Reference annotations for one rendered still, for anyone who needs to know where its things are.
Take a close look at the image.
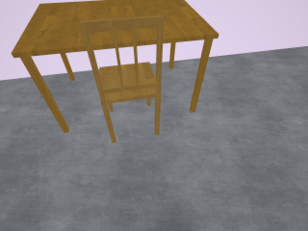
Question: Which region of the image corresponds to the chair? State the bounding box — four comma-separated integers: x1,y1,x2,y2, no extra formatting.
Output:
79,14,165,142

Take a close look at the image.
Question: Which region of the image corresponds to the table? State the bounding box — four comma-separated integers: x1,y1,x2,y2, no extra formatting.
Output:
11,0,219,133

